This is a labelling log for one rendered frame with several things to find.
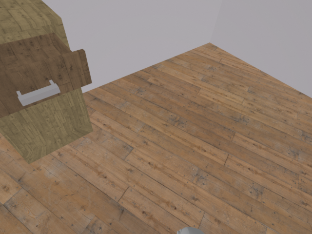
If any handle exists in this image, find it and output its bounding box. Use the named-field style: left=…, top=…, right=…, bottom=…
left=16, top=80, right=60, bottom=106

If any cabinet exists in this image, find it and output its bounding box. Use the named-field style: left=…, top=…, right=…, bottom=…
left=0, top=0, right=93, bottom=164

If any drawer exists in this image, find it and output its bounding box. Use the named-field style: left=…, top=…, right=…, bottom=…
left=0, top=33, right=92, bottom=118

